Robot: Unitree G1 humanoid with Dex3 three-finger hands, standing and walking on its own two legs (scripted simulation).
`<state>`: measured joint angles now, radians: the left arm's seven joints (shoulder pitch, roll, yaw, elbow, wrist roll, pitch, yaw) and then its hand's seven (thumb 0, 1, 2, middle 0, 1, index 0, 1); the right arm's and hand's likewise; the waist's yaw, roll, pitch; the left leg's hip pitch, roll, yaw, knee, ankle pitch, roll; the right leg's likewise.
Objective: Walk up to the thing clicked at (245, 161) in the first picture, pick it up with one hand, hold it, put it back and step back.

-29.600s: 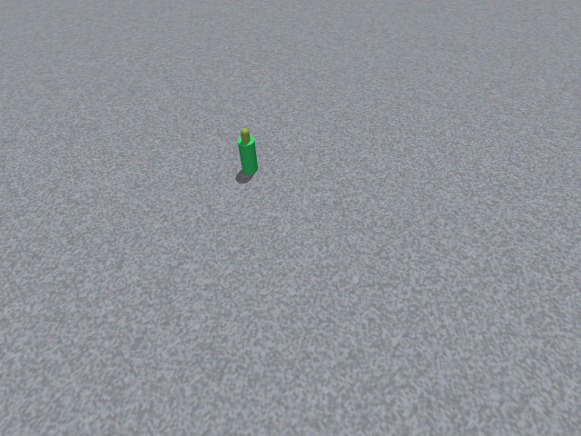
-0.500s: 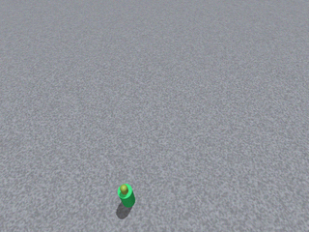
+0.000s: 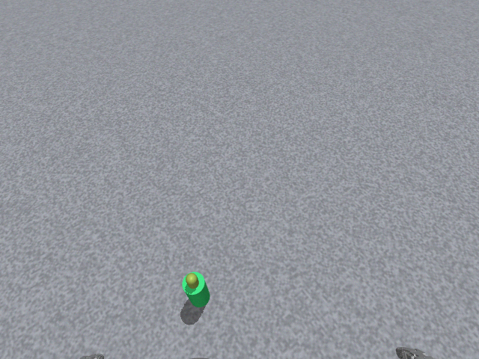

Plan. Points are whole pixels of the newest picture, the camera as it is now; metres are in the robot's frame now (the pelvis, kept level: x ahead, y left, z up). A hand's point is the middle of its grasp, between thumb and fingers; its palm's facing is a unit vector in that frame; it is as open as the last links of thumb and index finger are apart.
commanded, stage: step back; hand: left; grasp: from the side
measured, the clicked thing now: (195, 287) +0.40 +0.20 -0.65
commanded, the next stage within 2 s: none
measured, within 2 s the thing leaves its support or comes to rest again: neither
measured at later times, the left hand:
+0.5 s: hand out of the picture +0.06 +0.31 -0.18, palm faces -0.07 -0.93 -0.36, open 7.4 cm
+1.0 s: hand out of the picture -0.07 +0.31 -0.16, palm faces -0.04 -0.92 -0.40, open 7.4 cm
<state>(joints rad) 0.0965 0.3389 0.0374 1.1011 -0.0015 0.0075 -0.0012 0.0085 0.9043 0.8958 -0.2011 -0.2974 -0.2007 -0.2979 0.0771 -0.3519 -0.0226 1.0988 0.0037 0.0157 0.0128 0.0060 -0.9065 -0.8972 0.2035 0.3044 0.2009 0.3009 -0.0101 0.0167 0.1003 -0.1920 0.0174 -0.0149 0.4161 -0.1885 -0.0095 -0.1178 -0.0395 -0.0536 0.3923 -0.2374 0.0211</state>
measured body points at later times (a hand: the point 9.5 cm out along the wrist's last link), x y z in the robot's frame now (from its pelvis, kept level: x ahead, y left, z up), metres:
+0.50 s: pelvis -0.08 +0.06 -0.02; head +0.01 +0.08 +0.42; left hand +0.06 +0.36 -0.15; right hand -0.01 -0.26 -0.13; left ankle -0.05 +0.14 -0.74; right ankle -0.10 -0.09 -0.67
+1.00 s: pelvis -0.19 +0.06 -0.02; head -0.13 +0.05 +0.42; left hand -0.06 +0.36 -0.13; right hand -0.11 -0.27 -0.14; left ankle -0.21 +0.18 -0.73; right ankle -0.15 -0.08 -0.74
